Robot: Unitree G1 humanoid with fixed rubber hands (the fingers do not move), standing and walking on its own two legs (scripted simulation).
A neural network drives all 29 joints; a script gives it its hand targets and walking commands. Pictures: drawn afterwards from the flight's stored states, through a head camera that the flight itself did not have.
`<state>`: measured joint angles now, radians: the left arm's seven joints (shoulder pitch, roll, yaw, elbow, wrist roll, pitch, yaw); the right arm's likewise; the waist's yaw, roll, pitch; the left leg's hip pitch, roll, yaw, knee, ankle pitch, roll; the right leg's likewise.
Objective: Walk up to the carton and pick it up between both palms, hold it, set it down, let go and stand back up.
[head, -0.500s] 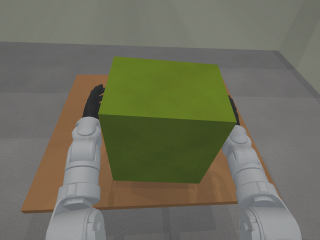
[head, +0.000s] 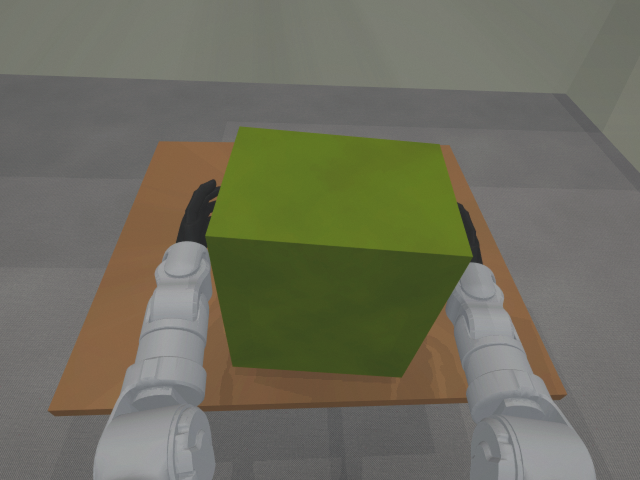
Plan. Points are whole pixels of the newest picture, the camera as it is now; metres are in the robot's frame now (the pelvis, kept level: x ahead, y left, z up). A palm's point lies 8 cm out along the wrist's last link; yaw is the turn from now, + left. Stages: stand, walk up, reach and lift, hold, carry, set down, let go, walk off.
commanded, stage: set down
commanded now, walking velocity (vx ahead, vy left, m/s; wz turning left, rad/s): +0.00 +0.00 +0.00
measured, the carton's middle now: (328, 263) +0.39 +0.00 +0.05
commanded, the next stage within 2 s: none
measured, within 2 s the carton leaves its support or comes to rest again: rests again in 0.60 s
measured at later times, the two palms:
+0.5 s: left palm (199, 248) +0.39 +0.17 +0.08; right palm (459, 266) +0.37 -0.18 +0.07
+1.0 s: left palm (197, 261) +0.38 +0.18 +0.06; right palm (451, 273) +0.37 -0.17 +0.05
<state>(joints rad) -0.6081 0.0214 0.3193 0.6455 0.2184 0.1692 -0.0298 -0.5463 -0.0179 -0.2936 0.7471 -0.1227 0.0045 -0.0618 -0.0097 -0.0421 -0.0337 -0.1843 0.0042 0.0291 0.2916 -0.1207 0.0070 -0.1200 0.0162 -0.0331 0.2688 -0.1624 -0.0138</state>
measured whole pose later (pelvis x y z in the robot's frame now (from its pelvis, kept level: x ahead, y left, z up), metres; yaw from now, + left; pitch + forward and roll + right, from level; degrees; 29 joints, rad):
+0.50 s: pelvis +0.01 +0.00 +0.00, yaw +0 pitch +3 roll +0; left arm -0.57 0.02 0.29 0.73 0.20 0.01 -0.01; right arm -0.50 -0.02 -0.30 0.78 -0.14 -0.11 -0.06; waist 0.00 -0.01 -0.06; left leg -0.22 0.01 0.03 0.31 -0.14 0.01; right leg -0.15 0.02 -0.03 0.27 -0.17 -0.01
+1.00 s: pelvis +0.01 +0.00 +0.00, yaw -1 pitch +5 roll +0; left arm -0.59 0.03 0.34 0.89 0.21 -0.12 -0.01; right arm -0.52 0.01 -0.38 0.85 -0.21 -0.20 -0.04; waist 0.02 -0.01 -0.07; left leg -0.26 0.01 0.04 0.30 -0.13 0.01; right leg -0.20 0.02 -0.02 0.28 -0.17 -0.01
